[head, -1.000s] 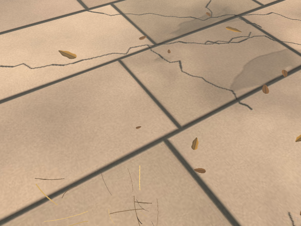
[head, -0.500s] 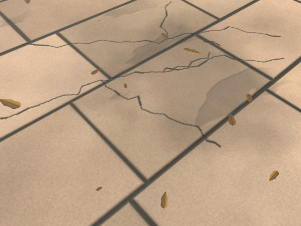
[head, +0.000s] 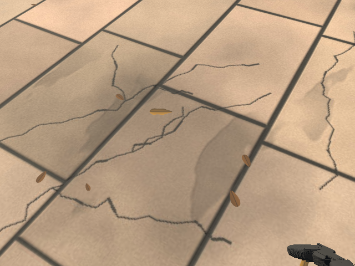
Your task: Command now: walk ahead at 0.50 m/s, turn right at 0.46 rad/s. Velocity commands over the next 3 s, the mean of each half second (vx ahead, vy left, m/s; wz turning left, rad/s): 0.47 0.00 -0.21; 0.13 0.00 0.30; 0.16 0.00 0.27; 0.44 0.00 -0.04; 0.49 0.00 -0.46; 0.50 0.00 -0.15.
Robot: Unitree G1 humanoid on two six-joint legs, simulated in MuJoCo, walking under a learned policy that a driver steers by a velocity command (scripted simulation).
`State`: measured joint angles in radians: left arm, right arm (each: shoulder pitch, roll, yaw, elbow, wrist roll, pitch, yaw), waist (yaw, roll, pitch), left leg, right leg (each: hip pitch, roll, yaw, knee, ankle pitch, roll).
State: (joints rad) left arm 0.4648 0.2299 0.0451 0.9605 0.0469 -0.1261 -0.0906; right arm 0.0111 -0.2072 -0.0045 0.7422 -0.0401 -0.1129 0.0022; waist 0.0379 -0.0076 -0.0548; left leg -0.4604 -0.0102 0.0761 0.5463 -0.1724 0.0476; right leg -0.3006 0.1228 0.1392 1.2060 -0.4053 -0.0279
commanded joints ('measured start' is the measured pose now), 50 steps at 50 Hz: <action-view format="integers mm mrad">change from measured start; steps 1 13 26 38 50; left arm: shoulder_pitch -194 -455 -280 -300 -356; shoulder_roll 96 45 110 184 138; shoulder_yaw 23 -8 33 69 65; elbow -181 -326 -264 -183 -238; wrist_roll -116 -72 -45 -50 -38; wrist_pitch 16 52 50 80 121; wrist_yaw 72 64 82 136 156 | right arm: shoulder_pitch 193 304 262 96 120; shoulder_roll -95 -217 -148 -133 -205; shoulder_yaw -46 -76 -60 -70 -109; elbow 32 166 118 19 -74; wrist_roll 47 70 49 43 43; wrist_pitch -6 -3 24 98 111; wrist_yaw -20 -7 -16 8 -25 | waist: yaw -105 -79 -52 -37 -27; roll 11 41 -47 -94 116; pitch -18 76 -82 -25 -108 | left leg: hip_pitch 462 319 -188 -45 263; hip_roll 340 236 131 84 208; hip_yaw -414 -64 -125 -77 -418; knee -313 -410 644 164 -196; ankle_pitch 181 223 -256 -8 315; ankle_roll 197 143 -76 -49 192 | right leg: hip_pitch -497 -320 194 140 -323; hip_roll -146 -229 -393 -416 -136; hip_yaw -11 -123 83 -168 -66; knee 260 -547 -864 -878 -92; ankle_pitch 110 458 867 660 -23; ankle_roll -15 -5 -237 -169 77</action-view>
